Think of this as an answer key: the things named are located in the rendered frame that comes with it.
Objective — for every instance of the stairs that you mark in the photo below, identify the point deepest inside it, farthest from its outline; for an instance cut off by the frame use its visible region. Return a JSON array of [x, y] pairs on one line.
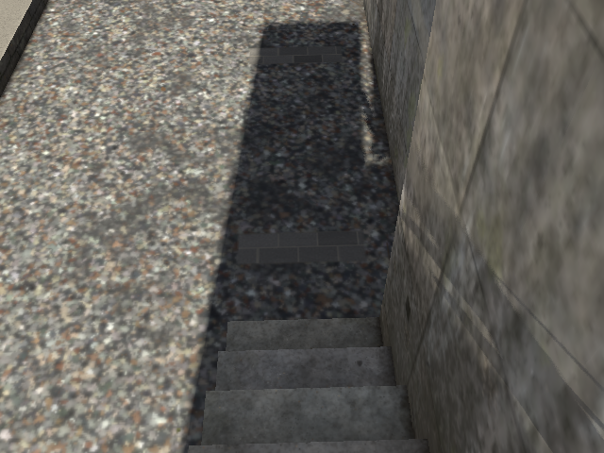
[[307, 386]]

